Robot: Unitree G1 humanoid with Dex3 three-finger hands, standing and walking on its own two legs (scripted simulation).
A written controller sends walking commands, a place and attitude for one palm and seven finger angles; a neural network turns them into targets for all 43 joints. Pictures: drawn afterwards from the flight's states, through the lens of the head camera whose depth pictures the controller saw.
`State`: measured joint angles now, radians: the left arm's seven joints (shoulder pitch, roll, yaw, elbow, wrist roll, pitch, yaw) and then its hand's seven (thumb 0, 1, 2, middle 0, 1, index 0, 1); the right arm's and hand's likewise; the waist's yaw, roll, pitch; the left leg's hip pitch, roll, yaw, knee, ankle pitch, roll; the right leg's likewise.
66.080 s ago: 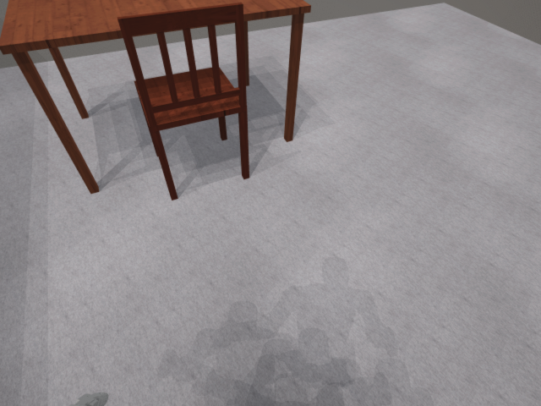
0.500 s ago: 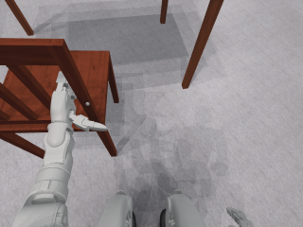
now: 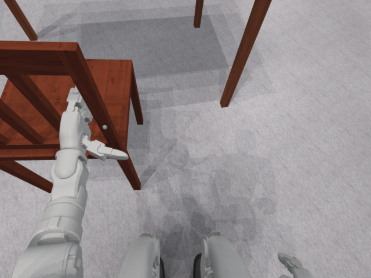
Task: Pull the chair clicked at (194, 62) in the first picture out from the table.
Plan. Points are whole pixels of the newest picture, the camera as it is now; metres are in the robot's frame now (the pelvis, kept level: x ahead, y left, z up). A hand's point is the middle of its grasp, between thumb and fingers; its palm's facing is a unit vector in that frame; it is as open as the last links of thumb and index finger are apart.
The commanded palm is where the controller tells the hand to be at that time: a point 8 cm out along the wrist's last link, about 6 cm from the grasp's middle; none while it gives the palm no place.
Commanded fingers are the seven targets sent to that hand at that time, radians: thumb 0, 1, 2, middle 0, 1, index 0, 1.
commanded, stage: hook a spindle and tug to test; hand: left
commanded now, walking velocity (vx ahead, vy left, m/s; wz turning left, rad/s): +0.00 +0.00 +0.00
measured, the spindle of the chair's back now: (6, 114) +0.46 +0.38 +0.01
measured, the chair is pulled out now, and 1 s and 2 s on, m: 0.17 0.17 0.22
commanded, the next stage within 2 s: step backward, pulling the chair out in 1.40 s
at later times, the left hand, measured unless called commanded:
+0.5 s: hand (106, 124) +0.43 +0.17 +0.02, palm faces +0.05 -1.00 -0.01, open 11.0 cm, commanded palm +0.41 +0.21 +0.02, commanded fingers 0.00 0.40 0.68 -0.50 -1.45 -0.50 -1.45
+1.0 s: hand (107, 125) +0.43 +0.16 +0.02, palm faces +0.06 -1.00 -0.01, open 5.8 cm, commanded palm +0.39 +0.20 +0.02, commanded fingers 0.00 0.90 0.90 -0.50 -1.45 -0.50 -1.45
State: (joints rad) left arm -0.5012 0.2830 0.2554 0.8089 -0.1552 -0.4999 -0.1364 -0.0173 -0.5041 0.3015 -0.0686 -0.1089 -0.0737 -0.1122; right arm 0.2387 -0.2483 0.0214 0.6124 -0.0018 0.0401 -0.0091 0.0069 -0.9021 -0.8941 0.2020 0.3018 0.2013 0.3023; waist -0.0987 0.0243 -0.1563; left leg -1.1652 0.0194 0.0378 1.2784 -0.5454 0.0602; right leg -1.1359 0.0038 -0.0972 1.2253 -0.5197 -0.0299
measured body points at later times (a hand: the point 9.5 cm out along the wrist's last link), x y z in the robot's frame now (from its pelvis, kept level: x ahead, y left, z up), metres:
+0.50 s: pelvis +0.01 +0.01 +0.00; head +0.14 +0.03 +0.43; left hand +0.42 +0.22 +0.02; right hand +0.10 -0.25 -0.12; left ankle +0.03 +0.08 -0.62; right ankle +0.03 -0.11 -0.62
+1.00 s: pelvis +0.01 +0.00 +0.01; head +0.15 +0.02 +0.44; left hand +0.42 +0.22 +0.02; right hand +0.11 -0.25 -0.12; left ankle +0.03 +0.08 -0.62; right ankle +0.03 -0.11 -0.62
